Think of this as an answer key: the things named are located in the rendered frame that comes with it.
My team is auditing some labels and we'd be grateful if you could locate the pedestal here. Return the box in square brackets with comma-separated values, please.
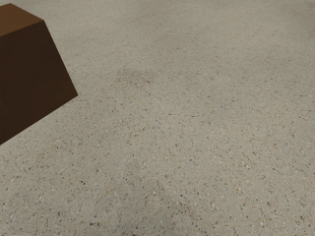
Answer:
[0, 3, 78, 146]

